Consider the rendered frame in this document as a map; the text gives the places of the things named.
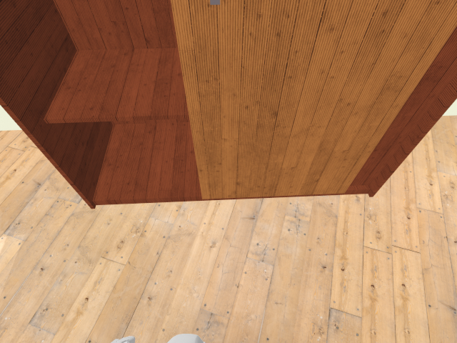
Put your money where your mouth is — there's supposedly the wardrobe door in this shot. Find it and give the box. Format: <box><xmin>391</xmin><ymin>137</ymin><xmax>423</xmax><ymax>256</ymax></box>
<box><xmin>171</xmin><ymin>0</ymin><xmax>457</xmax><ymax>199</ymax></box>
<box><xmin>350</xmin><ymin>27</ymin><xmax>457</xmax><ymax>186</ymax></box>

